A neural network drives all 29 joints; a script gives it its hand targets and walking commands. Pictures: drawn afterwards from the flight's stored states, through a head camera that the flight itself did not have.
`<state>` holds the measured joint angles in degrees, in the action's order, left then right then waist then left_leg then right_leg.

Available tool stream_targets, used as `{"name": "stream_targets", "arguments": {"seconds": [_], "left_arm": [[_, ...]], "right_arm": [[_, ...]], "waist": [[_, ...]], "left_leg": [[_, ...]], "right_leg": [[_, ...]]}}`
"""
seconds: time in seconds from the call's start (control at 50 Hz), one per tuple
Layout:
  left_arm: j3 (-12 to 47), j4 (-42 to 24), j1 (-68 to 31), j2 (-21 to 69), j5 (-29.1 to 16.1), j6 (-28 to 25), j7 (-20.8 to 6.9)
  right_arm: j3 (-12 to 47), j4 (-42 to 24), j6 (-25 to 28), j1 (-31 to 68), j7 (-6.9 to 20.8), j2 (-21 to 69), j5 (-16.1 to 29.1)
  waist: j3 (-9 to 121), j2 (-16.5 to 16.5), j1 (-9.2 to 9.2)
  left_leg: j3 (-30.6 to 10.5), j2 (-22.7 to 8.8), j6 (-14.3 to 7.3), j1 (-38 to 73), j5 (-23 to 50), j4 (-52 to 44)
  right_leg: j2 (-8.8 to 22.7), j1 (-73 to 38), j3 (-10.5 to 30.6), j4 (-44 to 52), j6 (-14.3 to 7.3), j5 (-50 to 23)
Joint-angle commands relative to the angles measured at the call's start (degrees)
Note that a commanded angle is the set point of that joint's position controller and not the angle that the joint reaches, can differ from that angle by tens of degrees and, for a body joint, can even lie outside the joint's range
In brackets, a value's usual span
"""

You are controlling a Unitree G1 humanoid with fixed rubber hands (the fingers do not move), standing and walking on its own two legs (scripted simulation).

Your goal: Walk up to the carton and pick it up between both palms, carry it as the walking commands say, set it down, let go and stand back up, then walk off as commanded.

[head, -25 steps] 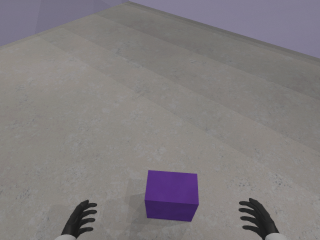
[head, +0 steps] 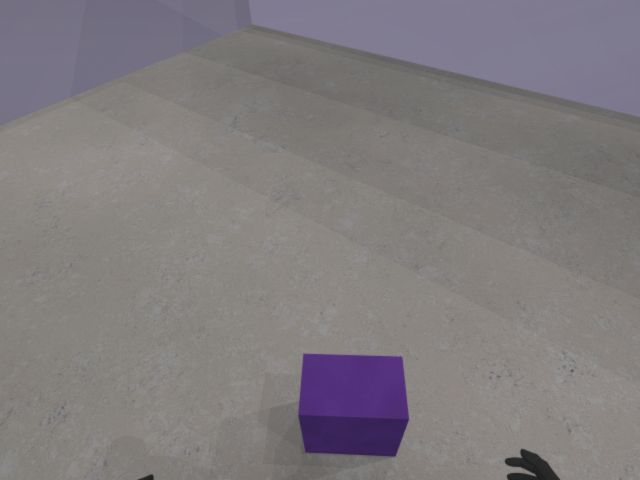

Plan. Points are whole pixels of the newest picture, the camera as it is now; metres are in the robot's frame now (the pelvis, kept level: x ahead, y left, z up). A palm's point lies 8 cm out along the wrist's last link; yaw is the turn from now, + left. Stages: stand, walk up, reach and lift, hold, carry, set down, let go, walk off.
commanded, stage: stand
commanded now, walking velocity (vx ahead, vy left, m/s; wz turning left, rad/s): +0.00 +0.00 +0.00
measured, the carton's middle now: (351, 407) +0.45 -0.05 -0.62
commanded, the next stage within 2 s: walk off in 1.66 s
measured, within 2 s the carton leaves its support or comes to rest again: neither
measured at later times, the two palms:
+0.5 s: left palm out of the picture +0.06 +0.24 -0.12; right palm out of the picture +0.07 -0.27 -0.13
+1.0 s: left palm out of the picture -0.02 +0.21 -0.14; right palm out of the picture +0.00 -0.24 -0.14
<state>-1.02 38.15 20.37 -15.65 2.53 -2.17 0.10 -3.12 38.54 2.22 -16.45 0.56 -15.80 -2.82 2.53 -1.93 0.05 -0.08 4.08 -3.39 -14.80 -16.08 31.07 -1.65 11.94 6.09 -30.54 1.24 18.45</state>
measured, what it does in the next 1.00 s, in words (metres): stands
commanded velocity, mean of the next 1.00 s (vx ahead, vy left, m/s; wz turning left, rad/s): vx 0.00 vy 0.00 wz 0.00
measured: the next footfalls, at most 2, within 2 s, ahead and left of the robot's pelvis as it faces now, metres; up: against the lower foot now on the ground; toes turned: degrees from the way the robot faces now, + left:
none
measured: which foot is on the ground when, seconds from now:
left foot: down 0.00-1.00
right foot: down 0.00-1.00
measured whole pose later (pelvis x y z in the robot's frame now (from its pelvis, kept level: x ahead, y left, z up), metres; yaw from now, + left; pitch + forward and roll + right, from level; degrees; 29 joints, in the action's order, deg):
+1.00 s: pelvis +0.02 -0.02 +0.00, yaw +1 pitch -1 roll -1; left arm 1.5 61.5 23.5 -9.2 1.0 -0.6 2.6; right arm 1.6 58.6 1.1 -24.5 -2.9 -10.4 -0.9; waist 4.3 -1.3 -0.1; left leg -1.8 2.8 -2.7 -12.5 -18.2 31.4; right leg -3.1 8.4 4.6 -28.5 -0.7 19.4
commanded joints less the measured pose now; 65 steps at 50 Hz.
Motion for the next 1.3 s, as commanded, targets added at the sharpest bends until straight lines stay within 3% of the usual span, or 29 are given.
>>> {"name": "stream_targets", "arguments": {"seconds": [0.0, 0.18, 0.2, 0.22, 0.28, 0.3, 0.34, 0.4, 0.42, 0.44, 0.52, 0.56, 0.58, 0.62, 0.64, 0.7, 0.78, 0.82, 0.88, 0.9, 0.96, 1.0, 1.02, 1.04, 1.06, 1.1, 1.12, 1.24, 1.28], "left_arm": [[-0.8, -3.3, -1.8, -3.0, -1.2, -3.7, -0.6], [-1.5, 2.1, 3.9, -7.5, -0.8, -1.9, 1.0], [-0.9, 4.6, 6.4, -6.6, -0.8, -1.3, 1.0], [-0.2, 4.4, 6.2, -3.6, -0.9, -1.8, 1.5], [0.3, 5.2, 4.9, -3.0, -1.2, -2.3, 1.9], [0.0, 5.6, 5.7, -3.7, -1.8, -2.4, 2.0], [-0.4, 7.8, 8.4, -4.8, -1.9, -1.9, 1.3], [-0.7, 8.4, 5.4, -4.0, -1.5, -1.4, 1.6], [0.6, 8.9, 7.3, -2.5, -0.7, -1.2, 2.1], [0.2, 9.8, 7.6, -2.6, -1.3, -0.9, 2.4], [-0.2, 10.9, 6.4, -5.6, -0.7, -0.5, 3.3], [0.9, 14.0, 7.3, -1.7, -1.0, 0.6, 2.7], [2.1, 14.1, 6.9, 2.0, -1.2, 0.7, 3.2], [1.1, 14.7, 5.6, -2.5, -1.2, 0.4, 2.9], [0.7, 15.9, 9.0, -3.2, -0.9, 0.8, 3.2], [0.6, 17.5, 6.8, -2.6, -1.7, 1.3, 3.0], [2.0, 19.9, 7.7, 2.4, -1.6, 1.1, 2.4], [1.5, 21.6, 10.5, 0.8, -1.7, 1.1, 2.7], [0.4, 18.8, 3.7, -3.1, -1.5, 0.9, 2.4], [1.5, 21.4, 6.7, 1.9, -2.2, 1.2, 2.6], [2.0, 24.7, 9.7, 2.0, -1.8, 1.8, 2.9], [2.8, 24.0, 4.9, 4.7, -1.5, 2.1, 2.9], [3.1, 23.8, 5.3, 5.7, -1.2, 2.5, 2.7], [1.3, 24.8, 7.2, 0.1, -1.9, 2.5, 2.3], [1.7, 26.1, 7.8, 0.5, -1.2, 2.7, 3.0], [2.5, 26.0, 6.4, 4.7, -1.2, 2.5, 3.1], [1.7, 26.0, 7.8, 2.2, -2.4, 2.6, 2.6], [2.4, 28.6, 5.8, 4.6, -1.3, 2.9, 2.1], [2.0, 29.2, 6.7, 1.2, -0.5, 2.1, 3.5]], "right_arm": [[-0.4, -2.7, 3.9, 1.5, -0.7, -3.2, 0.9], [-0.2, 2.5, 2.4, -2.0, -1.2, -6.0, 0.7], [-0.2, 3.4, 2.8, -6.5, -0.8, -6.8, 0.6], [0.1, 5.9, 2.5, -7.8, -1.2, -5.9, 0.7], [0.7, 6.6, 1.5, -7.3, -2.7, -5.6, 0.8], [1.3, 6.0, 1.9, -5.4, -2.2, -2.2, 1.2], [1.4, 7.4, 1.6, -6.6, -2.3, -4.5, 1.2], [1.2, 7.9, 0.7, -7.9, -2.5, -5.2, 1.1], [0.3, 7.5, 0.8, -7.0, -2.9, -7.6, 0.3], [1.4, 8.2, 1.3, -9.5, -2.8, -3.2, 1.4], [1.8, 9.3, 0.3, -7.7, -3.2, -2.1, 1.1], [0.9, 10.4, 0.5, -9.3, -3.3, -6.0, 0.9], [1.8, 11.3, 0.3, -9.1, -3.1, -3.4, 1.3], [1.8, 12.9, 0.1, -12.0, -3.4, -4.0, 2.3], [2.3, 13.4, -0.3, -10.3, -3.9, -3.4, 1.2], [1.8, 14.4, -0.4, -11.3, -3.0, -4.8, 0.9], [2.9, 16.6, -1.6, -11.9, -3.5, -2.3, 0.6], [4.0, 16.5, -1.4, -11.9, -3.6, 1.4, 2.1], [4.2, 17.3, -0.5, -9.8, -3.8, 1.0, 1.9], [3.5, 18.1, -0.3, -11.1, -4.0, -1.3, 2.0], [4.0, 18.8, -0.8, -12.2, -3.2, 0.8, 1.3], [3.6, 20.4, -1.3, -14.3, -3.4, 0.8, 1.4], [5.2, 22.2, -1.8, -15.4, -3.6, 4.3, 1.5], [4.9, 22.4, -1.4, -14.9, -3.5, 2.0, 1.0], [5.4, 21.6, -1.0, -15.3, -2.9, 3.8, 1.5], [5.1, 22.2, -1.2, -14.1, -3.3, 3.8, 1.6], [5.6, 21.8, -1.0, -11.4, -3.8, 4.4, 1.5], [4.7, 23.4, -2.0, -12.3, -3.2, 4.9, 1.6], [3.5, 24.8, -2.2, -14.7, -3.9, 0.7, 1.5]], "waist": [[12.4, 3.4, 0.04], [-5.7, -0.3, -1.18], [-1.6, 6.3, 1.20], [-2.3, 0.1, 0.19], [0.5, 4.5, 0.21], [3.6, -2.1, 0.55], [1.4, -5.7, -0.81], [2.3, -0.4, 0.60], [-1.8, 5.6, -0.41], [2.2, 1.1, 0.45], [0.8, 1.9, -0.66], [1.8, 11.4, -0.71], [-2.9, 4.3, -0.19], [-1.3, 7.0, 1.11], [-3.2, -0.8, -1.01], [-8.3, 4.0, 0.66], [-7.1, 2.3, 0.08], [-2.7, -3.8, -0.98], [-2.1, -0.9, -0.60], [-7.4, 6.5, -0.45], [-7.2, 7.8, -0.01], [-9.1, 5.4, 0.84], [-13.1, -3.0, 0.43], [-7.0, -4.4, -0.50], [-5.2, -2.9, 1.49], [-9.3, 4.0, -0.15], [-6.1, -0.3, -1.58], [-13.0, 4.3, -0.20], [-10.9, 0.3, 0.52]], "left_leg": [[-8.9, -9.2, 1.5, 7.9, 16.0, -2.4], [-10.3, -8.2, 0.3, -2.3, 13.8, -5.4], [-10.7, -9.2, 1.0, 1.1, 17.3, -5.4], [-9.1, -8.6, 0.9, 1.7, 12.8, -4.5], [-10.1, -8.7, 0.4, 1.2, 24.4, -2.1], [-7.4, -8.0, 0.2, 7.3, 27.5, -1.3], [-8.9, -8.8, 0.0, 5.1, 31.3, -1.2], [-7.5, -8.2, 0.5, 4.4, 23.5, -1.3], [-8.2, -8.6, -0.2, 3.0, 22.7, -1.9], [-7.3, -8.2, 0.0, 1.6, 22.6, -2.2], [-7.1, -7.2, -0.7, 1.9, 23.3, -1.7], [-7.9, -7.5, -0.9, 1.1, 14.5, -2.0], [-7.8, -7.1, -0.2, -0.6, 13.4, -2.7], [-8.2, -7.0, -0.3, 2.9, 14.8, -2.5], [-7.7, -7.6, -0.5, 1.4, 17.1, -2.5], [-7.6, -6.7, -0.3, -1.5, 11.4, -4.0], [-9.1, -7.6, -0.6, 3.5, 12.6, -4.5], [-9.0, -8.4, -1.3, 3.2, 17.5, -4.7], [-8.3, -6.8, -0.3, 3.4, 15.3, -4.9], [-9.2, -8.5, -0.7, 1.1, 14.6, -4.8], [-9.1, -8.3, -1.5, 1.9, 11.5, -4.4], [-9.0, -7.5, -0.4, -0.4, 7.9, -6.6], [-8.1, -6.8, 0.4, -0.3, 4.8, -7.4], [-8.9, -7.0, 0.3, 0.4, 5.8, -8.6], [-9.0, -7.4, 0.4, 3.7, 3.8, -7.8], [-9.6, -7.8, 0.0, 0.0, 9.3, -7.8], [-9.7, -7.3, -0.7, 1.0, 12.3, -7.4], [-8.5, -7.1, 0.7, -1.9, 0.7, -8.9], [-7.8, -6.9, 0.7, -0.5, 1.1, -9.4]], "right_leg": [[5.2, 1.9, 4.3, 4.4, -0.8, -15.7], [4.9, 8.6, 4.4, 6.2, -0.8, -11.5], [4.3, 7.4, 3.3, 4.6, -1.2, -12.2], [5.0, 8.2, 4.5, 5.9, -1.1, -10.6], [4.9, 4.9, 3.1, 3.4, -2.0, -19.4], [5.6, 5.9, 4.2, 2.8, -2.0, -22.5], [4.7, 7.5, 2.8, 2.4, -1.8, -17.0], [3.6, 5.7, 2.5, 2.1, -2.2, -16.1], [4.4, 8.1, 3.3, 2.8, -2.4, -16.0], [4.7, 3.1, 2.1, 1.6, -2.2, -14.0], [5.1, 2.9, 3.3, 2.7, -3.2, -19.2], [4.3, 1.7, 2.1, 3.1, -2.6, -20.2], [5.8, 1.6, 3.1, 3.0, -2.5, -19.8], [5.3, 2.9, 3.8, 4.2, -3.9, -23.0], [4.6, 2.7, 4.0, 5.0, -3.2, -19.2], [4.1, 3.9, 4.1, 5.5, -2.9, -15.5], [4.1, 7.1, 2.9, 6.7, -3.2, -11.1], [4.3, 1.5, 3.1, 6.0, -3.3, -12.7], [4.6, 1.2, 3.6, 5.8, -3.3, -14.7], [4.3, 2.8, 2.7, 6.8, -3.1, -16.8], [4.2, 3.1, 2.7, 7.1, -3.1, -15.3], [4.7, 4.1, 3.1, 6.2, -3.9, -11.0], [4.3, 5.6, 4.1, 8.7, -4.3, -8.6], [4.0, 0.6, 3.4, 7.1, -4.2, -8.9], [4.1, 2.6, 3.4, 6.5, -3.6, -5.9], [4.2, 1.8, 2.7, 6.8, -3.4, -9.7], [3.6, 0.8, 2.4, 7.7, -3.1, -10.1], [2.9, 6.1, 1.6, 8.4, -2.7, -3.7], [4.6, 5.8, 3.1, 7.8, -3.0, -3.1]]}}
